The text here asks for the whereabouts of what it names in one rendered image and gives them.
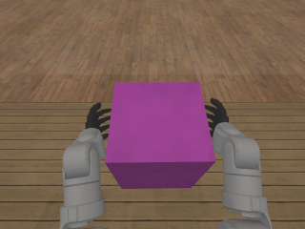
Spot carton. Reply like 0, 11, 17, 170
105, 82, 216, 189

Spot right robot upper arm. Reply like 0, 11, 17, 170
217, 219, 269, 229

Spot robot left forearm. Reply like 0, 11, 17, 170
59, 128, 107, 229

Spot left robot hand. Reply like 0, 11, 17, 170
85, 102, 112, 139

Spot right robot hand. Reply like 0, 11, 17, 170
204, 98, 229, 137

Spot robot right forearm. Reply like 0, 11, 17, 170
213, 122, 273, 229

